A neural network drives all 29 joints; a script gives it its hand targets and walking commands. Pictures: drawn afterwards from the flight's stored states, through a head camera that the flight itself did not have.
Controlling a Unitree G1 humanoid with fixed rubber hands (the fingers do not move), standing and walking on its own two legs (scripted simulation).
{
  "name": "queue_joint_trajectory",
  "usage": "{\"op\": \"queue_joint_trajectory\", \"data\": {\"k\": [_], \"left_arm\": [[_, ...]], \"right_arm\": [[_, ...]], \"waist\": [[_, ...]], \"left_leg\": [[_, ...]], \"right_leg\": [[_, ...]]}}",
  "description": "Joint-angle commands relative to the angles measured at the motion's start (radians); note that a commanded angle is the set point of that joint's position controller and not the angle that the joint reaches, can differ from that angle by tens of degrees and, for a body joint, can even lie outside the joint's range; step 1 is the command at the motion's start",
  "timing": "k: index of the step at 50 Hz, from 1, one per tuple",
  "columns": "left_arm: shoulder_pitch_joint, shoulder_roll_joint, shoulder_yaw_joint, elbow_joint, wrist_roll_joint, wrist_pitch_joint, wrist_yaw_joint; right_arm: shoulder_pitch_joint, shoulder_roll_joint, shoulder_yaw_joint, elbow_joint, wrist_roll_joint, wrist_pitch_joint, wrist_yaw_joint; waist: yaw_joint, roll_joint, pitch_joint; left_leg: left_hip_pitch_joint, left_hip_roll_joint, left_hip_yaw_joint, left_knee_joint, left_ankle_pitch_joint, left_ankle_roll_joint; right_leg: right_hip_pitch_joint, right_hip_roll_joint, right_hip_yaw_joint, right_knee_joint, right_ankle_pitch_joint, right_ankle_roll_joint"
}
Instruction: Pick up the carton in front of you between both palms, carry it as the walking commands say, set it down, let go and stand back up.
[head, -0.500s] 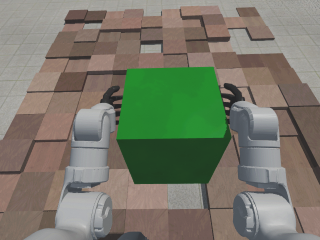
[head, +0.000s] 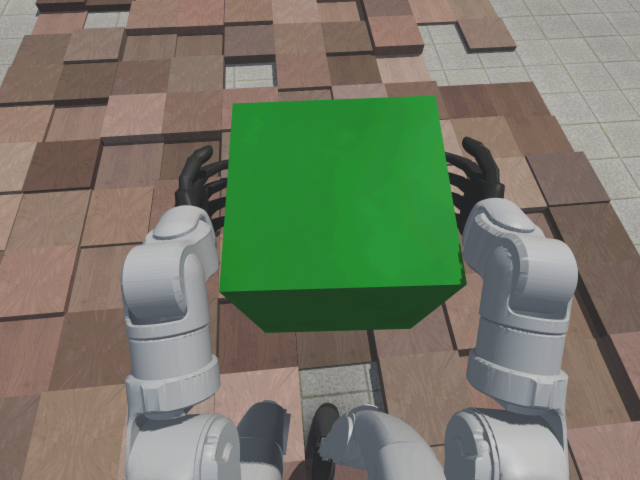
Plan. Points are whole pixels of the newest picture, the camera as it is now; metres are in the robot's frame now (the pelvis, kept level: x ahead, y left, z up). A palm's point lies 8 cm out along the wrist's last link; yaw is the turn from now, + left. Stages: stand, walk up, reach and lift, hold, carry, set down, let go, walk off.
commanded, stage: carry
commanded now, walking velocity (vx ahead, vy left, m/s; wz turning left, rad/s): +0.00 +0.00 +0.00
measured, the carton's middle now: (336, 234) +0.38 +0.00 +0.04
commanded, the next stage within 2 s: none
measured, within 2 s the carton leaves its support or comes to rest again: neither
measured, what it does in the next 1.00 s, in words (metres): steps on the spot: left foot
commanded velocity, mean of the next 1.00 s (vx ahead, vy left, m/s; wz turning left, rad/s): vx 0.00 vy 0.00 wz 0.00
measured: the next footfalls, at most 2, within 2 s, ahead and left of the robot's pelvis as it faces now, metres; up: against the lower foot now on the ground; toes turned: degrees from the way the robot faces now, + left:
left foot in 0.10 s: +0.13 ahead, +0.11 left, +0.02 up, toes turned +10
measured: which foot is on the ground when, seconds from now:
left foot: up 0.00-0.08, down 0.10-1.00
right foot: down 0.00-1.00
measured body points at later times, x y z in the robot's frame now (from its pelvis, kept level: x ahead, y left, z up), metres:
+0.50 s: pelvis +0.10 -0.02 +0.04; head +0.06 -0.03 +0.49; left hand +0.44 +0.17 +0.20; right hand +0.46 -0.14 +0.19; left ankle +0.09 +0.10 -0.68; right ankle +0.12 -0.06 -0.69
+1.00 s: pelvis +0.10 -0.02 +0.04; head +0.08 -0.04 +0.49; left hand +0.44 +0.16 +0.17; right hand +0.47 -0.14 +0.16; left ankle +0.09 +0.10 -0.68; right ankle +0.12 -0.06 -0.69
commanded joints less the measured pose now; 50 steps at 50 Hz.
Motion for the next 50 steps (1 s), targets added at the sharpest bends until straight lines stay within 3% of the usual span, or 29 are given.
{"op": "queue_joint_trajectory", "data": {"k": [1, 2, 4, 5, 6, 7, 8, 9, 10, 11, 12, 14, 15, 16, 19, 20, 21, 23, 25, 27, 29, 31, 33, 35, 38, 45, 50], "left_arm": [[-0.735, -0.879, -0.805, 0.026, -0.407, 0.068, -0.239], [-0.724, -0.902, -0.790, 0.073, -0.397, 0.076, -0.240], [-0.705, -0.935, -0.772, 0.171, -0.395, 0.085, -0.252], [-0.694, -0.952, -0.767, 0.224, -0.394, 0.083, -0.261], [-0.697, -0.969, -0.760, 0.261, -0.393, 0.077, -0.271], [-0.715, -0.987, -0.757, 0.283, -0.405, 0.065, -0.279], [-0.702, -0.991, -0.735, 0.310, -0.410, 0.051, -0.283], [-0.712, -0.990, -0.707, 0.315, -0.407, 0.037, -0.283], [-0.735, -0.995, -0.685, 0.309, -0.395, 0.020, -0.278], [-0.741, -0.996, -0.655, 0.304, -0.382, 0.009, -0.271], [-0.759, -0.988, -0.645, 0.301, -0.378, 0.010, -0.263], [-0.751, -0.987, -0.640, 0.328, -0.384, 0.030, -0.258], [-0.780, -0.997, -0.653, 0.311, -0.415, 0.037, -0.262], [-0.803, -0.997, -0.656, 0.296, -0.438, 0.047, -0.266], [-0.800, -0.974, -0.624, 0.343, -0.457, 0.081, -0.266], [-0.782, -0.963, -0.609, 0.365, -0.452, 0.087, -0.265], [-0.772, -0.955, -0.595, 0.380, -0.447, 0.089, -0.265], [-0.765, -0.956, -0.577, 0.419, -0.434, 0.090, -0.266], [-0.775, -0.962, -0.546, 0.457, -0.417, 0.086, -0.274], [-0.835, -0.986, -0.540, 0.448, -0.424, 0.070, -0.278], [-0.911, -1.005, -0.559, 0.404, -0.454, 0.054, -0.280], [-0.966, -1.021, -0.579, 0.342, -0.480, 0.049, -0.274], [-0.956, -1.027, -0.585, 0.311, -0.490, 0.057, -0.262], [-0.927, -1.022, -0.583, 0.287, -0.490, 0.068, -0.253], [-0.920, -1.014, -0.581, 0.254, -0.488, 0.082, -0.246], [-0.823, -1.015, -0.568, 0.351, -0.448, 0.089, -0.264], [-0.867, -1.029, -0.596, 0.343, -0.451, 0.068, -0.277]], "right_arm": [[-0.666, 0.876, 0.694, 0.024, 0.343, 0.081, 0.252], [-0.648, 0.884, 0.679, 0.082, 0.335, 0.086, 0.261], [-0.590, 0.900, 0.654, 0.189, 0.308, 0.084, 0.273], [-0.570, 0.904, 0.643, 0.233, 0.294, 0.080, 0.276], [-0.559, 0.917, 0.643, 0.274, 0.288, 0.071, 0.277], [-0.536, 0.946, 0.664, 0.297, 0.284, 0.058, 0.277], [-0.545, 0.968, 0.680, 0.309, 0.296, 0.045, 0.278], [-0.571, 0.996, 0.685, 0.300, 0.314, 0.032, 0.279], [-0.634, 1.034, 0.697, 0.279, 0.351, 0.025, 0.282], [-0.704, 1.067, 0.716, 0.267, 0.387, 0.022, 0.286], [-0.725, 1.065, 0.707, 0.287, 0.402, 0.027, 0.289], [-0.766, 1.043, 0.696, 0.255, 0.415, 0.031, 0.275], [-0.786, 1.024, 0.690, 0.219, 0.408, 0.033, 0.262], [-0.795, 1.014, 0.688, 0.196, 0.403, 0.037, 0.249], [-0.736, 0.976, 0.643, 0.227, 0.368, 0.061, 0.220], [-0.695, 0.966, 0.620, 0.260, 0.353, 0.072, 0.216], [-0.668, 0.960, 0.599, 0.289, 0.340, 0.080, 0.215], [-0.628, 0.962, 0.558, 0.364, 0.312, 0.094, 0.222], [-0.647, 0.974, 0.530, 0.415, 0.302, 0.096, 0.235], [-0.710, 1.001, 0.525, 0.415, 0.315, 0.083, 0.247], [-0.775, 1.019, 0.536, 0.384, 0.340, 0.070, 0.251], [-0.812, 1.042, 0.553, 0.353, 0.365, 0.065, 0.246], [-0.797, 1.054, 0.560, 0.337, 0.376, 0.069, 0.236], [-0.763, 1.054, 0.563, 0.323, 0.379, 0.079, 0.228], [-0.773, 1.057, 0.580, 0.274, 0.390, 0.090, 0.225], [-0.743, 1.043, 0.589, 0.277, 0.359, 0.087, 0.234], [-0.789, 1.055, 0.614, 0.264, 0.364, 0.068, 0.245]], "waist": [[-0.002, -0.057, -0.673], [-0.004, -0.053, -0.673], [-0.030, -0.011, -0.660], [-0.030, 0.081, -0.633], [-0.014, 0.186, -0.630], [-0.002, 0.192, -0.636], [0.032, 0.126, -0.679], [0.034, 0.052, -0.723], [0.022, -0.016, -0.745], [0.030, -0.053, -0.740], [0.023, -0.077, -0.725], [0.015, 0.013, -0.706], [0.018, 0.033, -0.700], [0.021, 0.030, -0.698], [0.035, -0.025, -0.665], [0.032, -0.050, -0.654], [0.029, -0.067, -0.651], [0.023, -0.067, -0.612], [0.035, -0.059, -0.581], [0.043, -0.047, -0.588], [0.043, -0.072, -0.597], [0.037, -0.070, -0.615], [0.033, -0.040, -0.645], [0.036, -0.004, -0.674], [0.040, 0.001, -0.688], [0.036, -0.059, -0.716], [0.035, -0.056, -0.690]], "left_leg": [[0.315, 0.007, 0.160, -0.442, 0.084, 0.042], [0.362, -0.008, 0.159, -0.515, 0.155, 0.060], [0.333, 0.025, 0.059, -0.673, 0.182, 0.099], [0.258, 0.123, -0.122, -0.868, 0.099, 0.142], [0.200, 0.258, -0.336, -0.896, 0.147, 0.193], [0.184, 0.268, -0.299, -0.770, 0.412, 0.208], [0.218, 0.208, -0.171, -0.663, 0.569, 0.167], [0.253, 0.146, -0.067, -0.608, 0.634, 0.125], [0.279, 0.103, -0.005, -0.617, 0.695, 0.105], [0.267, 0.099, 0.020, -0.635, 0.765, 0.106], [0.325, 0.122, 0.024, -0.655, 0.837, 0.117], [0.348, 0.159, -0.026, -0.680, 1.048, 0.115], [0.361, 0.161, -0.014, -0.659, 1.066, 0.118], [0.341, 0.155, 0.001, -0.644, 0.992, 0.108], [0.238, 0.081, 0.061, -0.619, 0.520, 0.059], [0.223, 0.068, 0.064, -0.630, 0.404, 0.047], [0.218, 0.060, 0.061, -0.646, 0.328, 0.041], [0.230, 0.035, 0.063, -0.701, 0.247, 0.028], [0.237, 0.057, 0.042, -0.715, 0.329, 0.027], [0.211, 0.059, 0.056, -0.680, 0.378, 0.018], [0.160, 0.046, 0.073, -0.664, 0.281, 0.007], [0.175, 0.045, 0.073, -0.692, 0.263, 0.005], [0.204, 0.059, 0.053, -0.713, 0.329, 0.013], [0.220, 0.074, 0.043, -0.704, 0.394, 0.021], [0.211, 0.074, 0.051, -0.687, 0.375, 0.021], [0.202, 0.069, 0.066, -0.674, 0.384, 0.019], [0.200, 0.073, 0.063, -0.682, 0.375, 0.020]], "right_leg": [[0.144, -0.412, 0.270, -0.397, -0.436, 0.082], [0.127, -0.374, 0.244, -0.402, -0.496, 0.124], [0.198, -0.325, 0.202, -0.357, -0.540, 0.199], [0.258, -0.247, 0.171, -0.203, -0.461, 0.232], [0.280, -0.190, 0.202, 0.023, -0.404, 0.203], [0.324, -0.230, 0.335, 0.056, -0.385, 0.156], [0.376, -0.254, 0.327, -0.067, -0.283, 0.130], [0.431, -0.233, 0.263, -0.150, -0.083, 0.130], [0.428, -0.188, 0.197, -0.114, 0.026, 0.137], [0.411, -0.178, 0.193, -0.056, 0.058, 0.131], [0.361, -0.164, 0.195, -0.088, -0.011, 0.135], [0.322, -0.161, 0.179, -0.031, -0.138, 0.133], [0.301, -0.163, 0.191, -0.055, -0.132, 0.128], [0.325, -0.181, 0.208, -0.081, -0.066, 0.125], [0.389, -0.288, 0.284, -0.106, 0.329, 0.107], [0.397, -0.308, 0.300, -0.121, 0.366, 0.101], [0.395, -0.315, 0.311, -0.143, 0.338, 0.100], [0.336, -0.306, 0.322, -0.221, 0.138, 0.109], [0.333, -0.285, 0.290, -0.208, 0.113, 0.120], [0.384, -0.279, 0.280, -0.184, 0.266, 0.143], [0.448, -0.304, 0.298, -0.180, 0.428, 0.155], [0.452, -0.309, 0.290, -0.190, 0.351, 0.146], [0.445, -0.282, 0.269, -0.189, 0.198, 0.135], [0.449, -0.268, 0.263, -0.184, 0.144, 0.135], [0.469, -0.286, 0.273, -0.171, 0.200, 0.135], [0.503, -0.290, 0.261, -0.141, 0.355, 0.124], [0.475, -0.288, 0.260, -0.149, 0.313, 0.118]]}}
